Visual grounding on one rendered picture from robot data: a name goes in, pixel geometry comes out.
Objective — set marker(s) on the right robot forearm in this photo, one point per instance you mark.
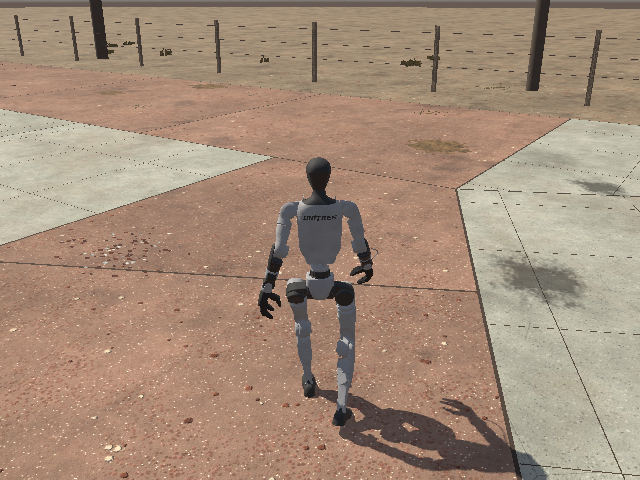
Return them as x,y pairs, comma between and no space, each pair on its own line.
365,258

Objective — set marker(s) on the robot right hand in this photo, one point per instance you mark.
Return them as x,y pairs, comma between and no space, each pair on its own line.
359,269

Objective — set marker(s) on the right robot upper arm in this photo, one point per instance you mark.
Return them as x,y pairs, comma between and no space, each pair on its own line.
351,211

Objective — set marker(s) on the left robot upper arm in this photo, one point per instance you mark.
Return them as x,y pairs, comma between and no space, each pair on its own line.
287,212

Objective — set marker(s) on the robot left thigh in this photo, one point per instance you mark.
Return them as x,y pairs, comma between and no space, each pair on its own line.
297,298

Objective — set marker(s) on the robot head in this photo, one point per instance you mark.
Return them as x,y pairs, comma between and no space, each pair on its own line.
318,173

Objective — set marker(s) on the left robot forearm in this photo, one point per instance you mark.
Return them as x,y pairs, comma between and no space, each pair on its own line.
272,272

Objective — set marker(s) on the robot left hand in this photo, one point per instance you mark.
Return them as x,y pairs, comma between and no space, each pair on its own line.
263,303

